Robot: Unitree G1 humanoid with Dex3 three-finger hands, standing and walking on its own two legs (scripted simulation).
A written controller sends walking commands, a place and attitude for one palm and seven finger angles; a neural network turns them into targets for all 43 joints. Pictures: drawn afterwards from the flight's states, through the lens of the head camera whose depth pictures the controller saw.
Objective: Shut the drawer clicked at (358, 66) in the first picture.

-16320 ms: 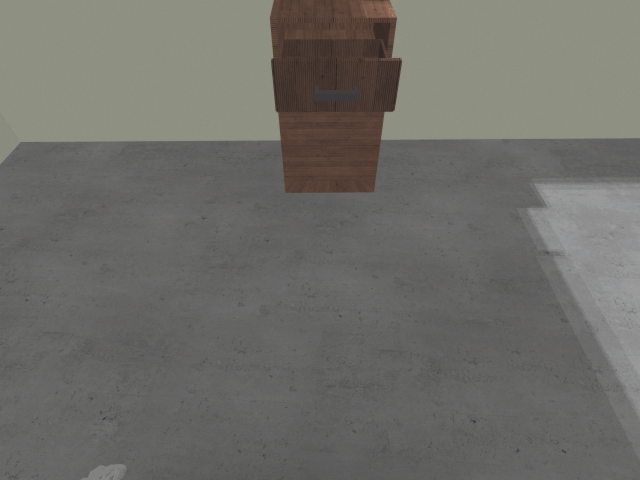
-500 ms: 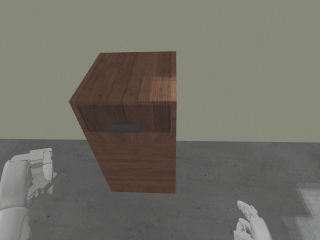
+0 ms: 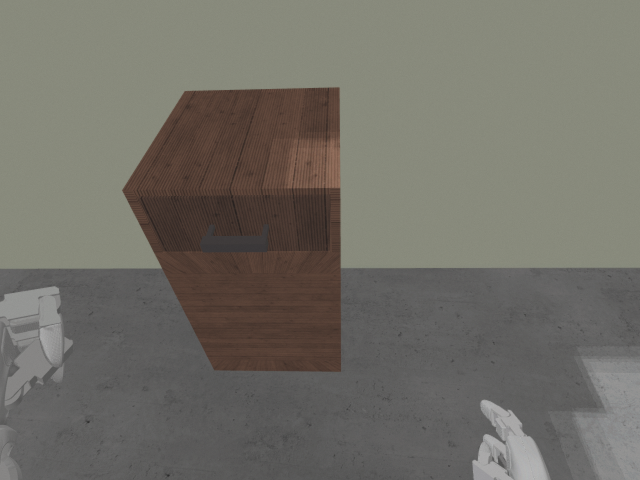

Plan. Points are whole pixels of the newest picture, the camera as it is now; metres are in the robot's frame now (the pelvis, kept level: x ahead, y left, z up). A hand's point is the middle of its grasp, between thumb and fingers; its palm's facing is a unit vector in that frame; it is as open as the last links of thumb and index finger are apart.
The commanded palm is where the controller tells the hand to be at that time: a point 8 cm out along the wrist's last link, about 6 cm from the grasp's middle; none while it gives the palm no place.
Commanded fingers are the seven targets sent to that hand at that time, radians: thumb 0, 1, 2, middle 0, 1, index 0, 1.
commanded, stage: step back with the hand held close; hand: left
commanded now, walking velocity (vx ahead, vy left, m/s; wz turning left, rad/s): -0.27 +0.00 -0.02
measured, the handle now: (236, 236) +0.59 +0.23 -0.09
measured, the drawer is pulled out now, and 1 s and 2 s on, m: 0.00 0.00 0.00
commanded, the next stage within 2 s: stop stepping back and stand still in 1.36 s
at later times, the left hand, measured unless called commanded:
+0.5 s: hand (23, 408) +0.14 +0.26 +0.16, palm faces +0.36 -0.81 -0.47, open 3.3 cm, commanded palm +0.08 +0.30 +0.18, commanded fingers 0.00 0.90 0.90 -1.40 -1.60 -1.40 -1.60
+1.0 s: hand out of the picture +0.09 +0.27 +0.16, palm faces +0.36 -0.82 -0.44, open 3.3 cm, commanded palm +0.01 +0.32 +0.18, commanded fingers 0.00 0.90 0.90 -1.40 -1.60 -1.40 -1.60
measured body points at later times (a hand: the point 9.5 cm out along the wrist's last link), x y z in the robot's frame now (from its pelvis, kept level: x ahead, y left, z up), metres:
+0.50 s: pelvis -0.05 +0.02 -0.01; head -0.03 +0.02 +0.44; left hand +0.12 +0.30 +0.18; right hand +0.13 -0.21 -0.08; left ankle -0.01 +0.11 -0.74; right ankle +0.00 -0.09 -0.74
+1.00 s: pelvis -0.10 +0.03 -0.02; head -0.07 +0.06 +0.43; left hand +0.06 +0.31 +0.18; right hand +0.08 -0.21 -0.09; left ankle -0.01 +0.11 -0.73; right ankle -0.02 -0.09 -0.74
